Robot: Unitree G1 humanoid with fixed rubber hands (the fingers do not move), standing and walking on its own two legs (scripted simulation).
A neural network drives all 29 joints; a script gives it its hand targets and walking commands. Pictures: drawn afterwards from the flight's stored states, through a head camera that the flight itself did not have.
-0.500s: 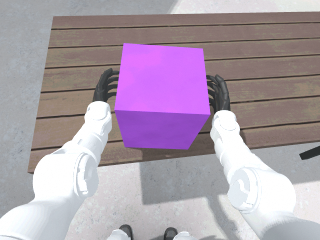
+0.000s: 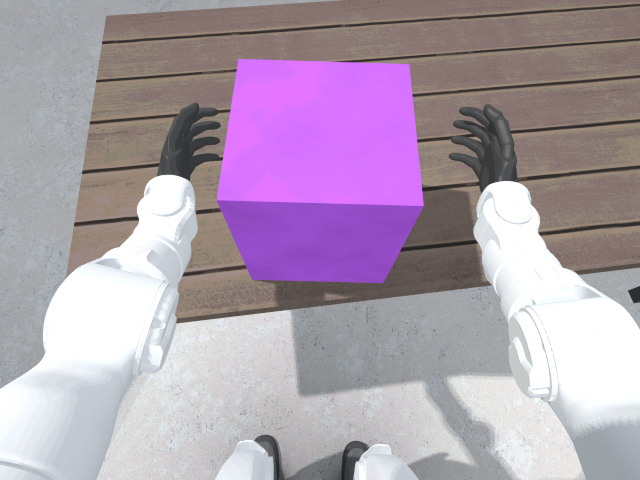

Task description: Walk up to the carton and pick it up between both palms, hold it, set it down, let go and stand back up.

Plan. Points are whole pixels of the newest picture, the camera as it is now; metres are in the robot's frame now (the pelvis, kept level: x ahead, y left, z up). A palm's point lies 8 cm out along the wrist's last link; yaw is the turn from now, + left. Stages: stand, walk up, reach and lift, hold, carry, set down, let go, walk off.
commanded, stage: set down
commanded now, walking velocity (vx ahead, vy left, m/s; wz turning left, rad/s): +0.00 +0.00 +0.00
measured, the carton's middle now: (320, 185) +0.50 +0.01 -0.04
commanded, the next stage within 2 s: none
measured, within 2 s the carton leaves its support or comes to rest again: neither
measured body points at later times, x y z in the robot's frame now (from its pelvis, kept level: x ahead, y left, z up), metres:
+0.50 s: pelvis +0.00 +0.01 +0.02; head +0.11 +0.02 +0.46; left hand +0.50 +0.20 +0.11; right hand +0.49 -0.21 +0.12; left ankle +0.02 +0.13 -0.69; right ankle +0.01 -0.09 -0.69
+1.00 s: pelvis -0.01 +0.00 +0.04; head +0.07 +0.02 +0.48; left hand +0.46 +0.20 +0.12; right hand +0.46 -0.22 +0.13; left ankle +0.02 +0.13 -0.69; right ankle +0.01 -0.09 -0.69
